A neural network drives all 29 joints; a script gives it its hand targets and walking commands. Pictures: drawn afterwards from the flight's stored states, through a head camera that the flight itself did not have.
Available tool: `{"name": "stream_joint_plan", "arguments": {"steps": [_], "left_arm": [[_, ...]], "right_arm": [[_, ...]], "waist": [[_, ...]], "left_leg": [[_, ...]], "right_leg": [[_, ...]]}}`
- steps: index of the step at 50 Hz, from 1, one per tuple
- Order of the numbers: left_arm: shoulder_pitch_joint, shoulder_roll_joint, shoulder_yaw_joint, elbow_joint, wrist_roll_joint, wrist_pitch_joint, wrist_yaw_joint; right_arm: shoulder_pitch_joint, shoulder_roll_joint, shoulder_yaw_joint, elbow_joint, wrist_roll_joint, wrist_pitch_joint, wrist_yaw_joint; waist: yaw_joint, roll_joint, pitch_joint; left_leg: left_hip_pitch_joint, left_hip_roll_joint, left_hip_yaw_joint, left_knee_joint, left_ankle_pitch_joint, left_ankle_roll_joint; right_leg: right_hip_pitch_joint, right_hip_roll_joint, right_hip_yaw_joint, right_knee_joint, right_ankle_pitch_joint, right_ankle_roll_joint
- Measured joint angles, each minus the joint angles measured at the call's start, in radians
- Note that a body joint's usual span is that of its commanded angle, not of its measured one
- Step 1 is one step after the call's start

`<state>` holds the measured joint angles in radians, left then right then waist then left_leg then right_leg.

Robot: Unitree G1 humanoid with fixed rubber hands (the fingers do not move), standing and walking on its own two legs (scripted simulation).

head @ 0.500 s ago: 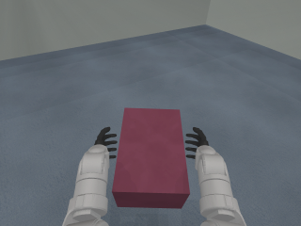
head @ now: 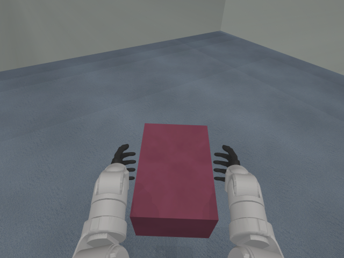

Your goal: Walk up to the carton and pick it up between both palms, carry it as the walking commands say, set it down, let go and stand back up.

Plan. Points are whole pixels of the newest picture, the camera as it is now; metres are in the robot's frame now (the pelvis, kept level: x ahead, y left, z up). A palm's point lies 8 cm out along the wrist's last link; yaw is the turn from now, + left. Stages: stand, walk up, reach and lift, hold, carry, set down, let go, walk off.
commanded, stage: reach and lift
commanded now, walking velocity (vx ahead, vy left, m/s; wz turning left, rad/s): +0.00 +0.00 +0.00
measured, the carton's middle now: (174, 176) +0.36 +0.00 -0.03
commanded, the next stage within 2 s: hold in 0.48 s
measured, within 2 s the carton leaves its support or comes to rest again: neither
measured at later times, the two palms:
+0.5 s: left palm (118, 173) +0.30 +0.14 +0.05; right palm (234, 174) +0.30 -0.15 +0.06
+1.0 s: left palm (117, 175) +0.29 +0.14 +0.05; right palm (234, 176) +0.29 -0.15 +0.06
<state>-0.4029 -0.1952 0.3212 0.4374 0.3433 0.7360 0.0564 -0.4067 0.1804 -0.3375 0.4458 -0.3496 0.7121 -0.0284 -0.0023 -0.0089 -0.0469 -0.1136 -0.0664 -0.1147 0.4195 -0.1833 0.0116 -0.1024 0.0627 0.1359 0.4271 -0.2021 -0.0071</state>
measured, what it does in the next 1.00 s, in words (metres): stands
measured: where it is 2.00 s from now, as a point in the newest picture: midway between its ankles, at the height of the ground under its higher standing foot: outside the picture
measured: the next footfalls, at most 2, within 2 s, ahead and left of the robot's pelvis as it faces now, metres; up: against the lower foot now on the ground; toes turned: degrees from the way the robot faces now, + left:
right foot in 1.76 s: -0.02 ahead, -0.14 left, +0.00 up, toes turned -33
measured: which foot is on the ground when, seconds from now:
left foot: down 0.00-1.00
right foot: down 0.00-1.00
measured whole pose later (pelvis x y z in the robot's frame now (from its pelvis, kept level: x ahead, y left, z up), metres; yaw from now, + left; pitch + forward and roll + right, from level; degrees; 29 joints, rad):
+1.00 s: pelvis +0.00 +0.00 +0.00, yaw +0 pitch -7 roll +0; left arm -0.33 -0.17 0.26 0.36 0.30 0.76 0.03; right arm -0.35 0.18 -0.28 0.38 -0.33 0.74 -0.02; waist 0.00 -0.01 -0.04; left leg -0.10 -0.06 -0.10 0.40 -0.17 0.01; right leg -0.09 0.06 0.12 0.41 -0.19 -0.01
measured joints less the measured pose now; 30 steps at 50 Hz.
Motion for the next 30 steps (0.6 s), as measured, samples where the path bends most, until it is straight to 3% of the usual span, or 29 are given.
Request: {"name": "stream_joint_plan", "arguments": {"steps": [10, 30], "left_arm": [[0.031, 0.011, -0.026, -0.024, -0.020, 0.002, 0.005], [0.070, 0.024, -0.063, -0.068, -0.042, 0.021, -0.016]], "right_arm": [[0.033, 0.005, 0.024, -0.039, 0.008, 0.011, 0.008], [0.059, -0.005, 0.060, -0.071, 0.023, 0.028, 0.002]], "waist": [[-0.011, 0.004, 0.000], [-0.002, 0.004, 0.002]], "left_leg": [[0.013, 0.000, 0.004, -0.015, 0.002, 0.003], [0.019, 0.009, 0.001, -0.027, 0.007, -0.004]], "right_leg": [[0.013, -0.004, -0.002, -0.015, 0.002, 0.001], [0.017, 0.000, -0.015, -0.025, 0.007, -0.007]]}}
